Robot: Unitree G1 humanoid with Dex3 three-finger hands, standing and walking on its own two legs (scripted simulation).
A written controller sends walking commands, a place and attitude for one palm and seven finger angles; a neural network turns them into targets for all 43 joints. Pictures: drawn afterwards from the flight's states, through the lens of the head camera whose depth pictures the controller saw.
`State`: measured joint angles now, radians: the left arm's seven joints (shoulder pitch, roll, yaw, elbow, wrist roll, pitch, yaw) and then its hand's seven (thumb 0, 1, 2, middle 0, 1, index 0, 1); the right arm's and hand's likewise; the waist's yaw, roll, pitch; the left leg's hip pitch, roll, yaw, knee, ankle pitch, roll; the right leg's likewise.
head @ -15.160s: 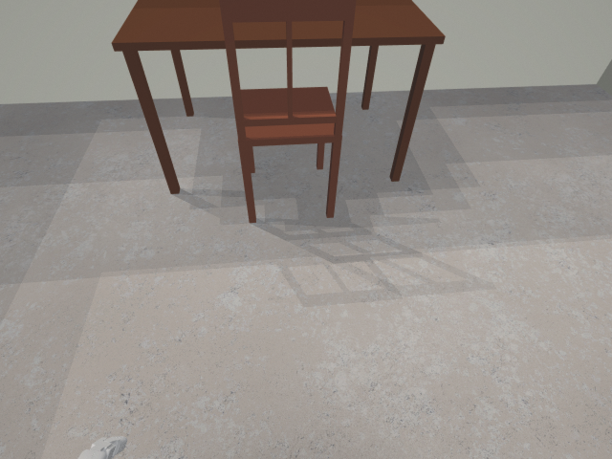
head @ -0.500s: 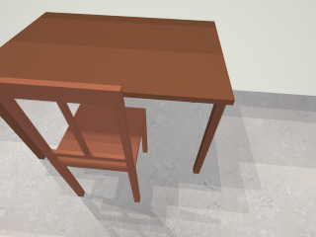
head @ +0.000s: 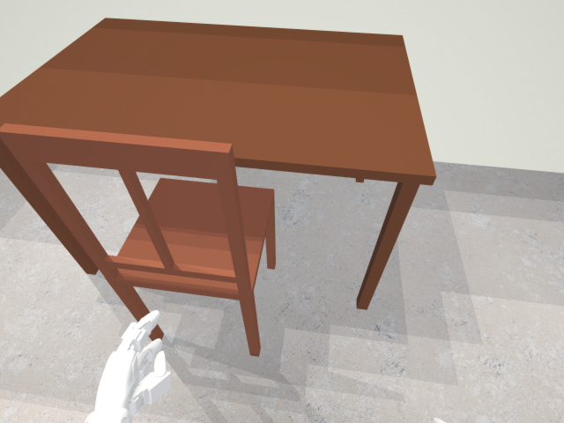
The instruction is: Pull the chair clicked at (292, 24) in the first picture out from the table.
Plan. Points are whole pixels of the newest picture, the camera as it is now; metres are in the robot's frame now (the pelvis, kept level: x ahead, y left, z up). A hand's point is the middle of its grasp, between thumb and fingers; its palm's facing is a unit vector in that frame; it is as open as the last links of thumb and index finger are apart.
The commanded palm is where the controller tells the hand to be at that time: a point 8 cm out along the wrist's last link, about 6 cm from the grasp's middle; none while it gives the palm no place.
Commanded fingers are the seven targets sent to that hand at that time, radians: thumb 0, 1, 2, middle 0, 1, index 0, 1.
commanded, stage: raise the hand toward the chair's back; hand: left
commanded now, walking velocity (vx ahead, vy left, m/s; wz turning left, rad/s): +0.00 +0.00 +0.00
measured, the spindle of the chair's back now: (151, 224) +0.50 +0.30 -0.07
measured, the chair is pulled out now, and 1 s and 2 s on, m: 0.00 0.00 0.00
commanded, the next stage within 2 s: aim the fingers beside a spindle in 1.92 s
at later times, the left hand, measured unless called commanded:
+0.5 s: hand (187, 393) +0.18 +0.14 -0.05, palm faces -0.19 -0.98 -0.06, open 11.5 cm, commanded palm +0.15 +0.22 -0.05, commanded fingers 0.00 0.08 0.55 -0.12 -0.17 -0.12 -0.17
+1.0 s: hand (172, 373) +0.20 +0.17 -0.04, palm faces -0.12 -0.99 -0.03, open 15.7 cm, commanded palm +0.18 +0.23 -0.04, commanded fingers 0.00 -0.50 0.30 -0.06 -0.08 -0.06 -0.08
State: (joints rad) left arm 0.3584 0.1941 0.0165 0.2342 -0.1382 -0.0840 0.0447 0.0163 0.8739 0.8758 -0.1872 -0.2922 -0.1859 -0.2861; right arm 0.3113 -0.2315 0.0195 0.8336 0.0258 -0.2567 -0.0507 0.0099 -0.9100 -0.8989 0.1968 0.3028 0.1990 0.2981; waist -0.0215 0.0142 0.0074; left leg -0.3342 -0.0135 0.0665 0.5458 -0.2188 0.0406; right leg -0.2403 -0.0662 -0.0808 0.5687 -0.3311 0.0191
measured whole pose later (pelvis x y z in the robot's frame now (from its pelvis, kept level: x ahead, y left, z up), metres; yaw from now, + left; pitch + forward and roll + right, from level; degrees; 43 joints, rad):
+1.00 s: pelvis -0.02 -0.02 -0.09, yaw -1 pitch +14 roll -3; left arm 0.36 0.28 0.19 -0.02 -0.30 -0.34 -0.37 -0.01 -0.27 0.40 -0.08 -0.12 -0.08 -0.11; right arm 0.19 -0.23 -0.03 0.57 0.03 -0.26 -0.06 0.01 -0.90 -0.90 0.20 0.30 0.20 0.30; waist -0.01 0.02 -0.13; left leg -1.00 0.07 -0.01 1.22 -0.47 0.01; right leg -0.86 -0.01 -0.12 1.19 -0.58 -0.02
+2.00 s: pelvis -0.02 -0.02 -0.08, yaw -1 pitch +13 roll -3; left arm 0.28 0.29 0.23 0.08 -0.31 -0.33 -0.40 -0.01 -0.50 0.30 -0.06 -0.08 -0.06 -0.08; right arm 0.22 -0.24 0.02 0.55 0.03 -0.22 -0.04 0.01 -0.90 -0.90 0.20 0.30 0.20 0.30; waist -0.02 0.04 -0.13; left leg -0.93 0.07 -0.01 1.15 -0.45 0.01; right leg -0.79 -0.01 -0.12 1.12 -0.55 -0.02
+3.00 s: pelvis -0.02 -0.03 -0.10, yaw -1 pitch +18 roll -2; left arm 0.02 0.25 0.15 0.26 -0.23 -0.37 -0.30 -0.01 -0.50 0.30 -0.06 -0.08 -0.06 -0.08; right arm 0.22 -0.25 0.02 0.56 0.01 -0.17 -0.02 0.01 -0.90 -0.90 0.20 0.30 0.20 0.30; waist -0.04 0.04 -0.16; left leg -1.08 0.07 0.00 1.24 -0.48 0.00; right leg -0.96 -0.01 -0.10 1.24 -0.60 -0.03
